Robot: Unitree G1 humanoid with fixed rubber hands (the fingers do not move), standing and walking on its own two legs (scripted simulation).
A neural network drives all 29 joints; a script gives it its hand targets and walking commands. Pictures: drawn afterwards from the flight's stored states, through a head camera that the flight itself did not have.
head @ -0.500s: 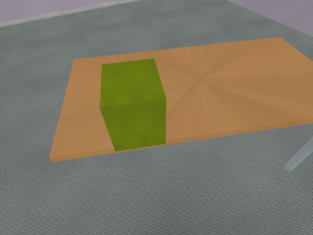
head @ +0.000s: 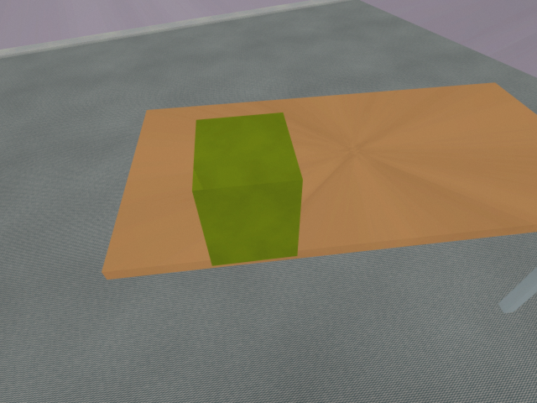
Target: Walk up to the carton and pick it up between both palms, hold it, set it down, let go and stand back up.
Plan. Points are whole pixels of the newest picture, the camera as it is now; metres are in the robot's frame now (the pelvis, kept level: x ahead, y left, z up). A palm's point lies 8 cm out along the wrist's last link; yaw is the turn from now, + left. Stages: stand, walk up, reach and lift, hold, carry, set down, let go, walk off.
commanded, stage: walk up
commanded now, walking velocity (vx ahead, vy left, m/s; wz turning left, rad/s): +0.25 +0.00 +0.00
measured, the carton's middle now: (247, 189) +0.57 +0.08 -0.04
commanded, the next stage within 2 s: none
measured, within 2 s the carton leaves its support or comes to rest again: neither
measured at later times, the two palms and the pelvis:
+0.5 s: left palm out of the picture +0.03 +0.27 -0.17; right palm out of the picture +0.02 -0.11 -0.15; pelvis +0.05 +0.08 -0.01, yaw +1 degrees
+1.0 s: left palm out of the picture +0.02 +0.24 -0.16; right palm out of the picture +0.03 -0.14 -0.16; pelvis +0.07 +0.06 -0.01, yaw +1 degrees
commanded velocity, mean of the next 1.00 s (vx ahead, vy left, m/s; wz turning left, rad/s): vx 0.03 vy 0.00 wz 0.00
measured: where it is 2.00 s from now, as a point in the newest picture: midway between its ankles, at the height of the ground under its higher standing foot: outside the picture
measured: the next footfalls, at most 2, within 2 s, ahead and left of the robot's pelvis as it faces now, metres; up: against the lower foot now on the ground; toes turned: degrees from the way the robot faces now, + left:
left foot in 0.18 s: +0.08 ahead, +0.16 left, +0.00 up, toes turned +6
right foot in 0.54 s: +0.09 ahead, -0.05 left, +0.00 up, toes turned -2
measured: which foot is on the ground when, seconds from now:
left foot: up 0.00-0.16, down 0.18-1.00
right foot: down 0.00-0.20, up 0.22-0.52, down 0.54-1.00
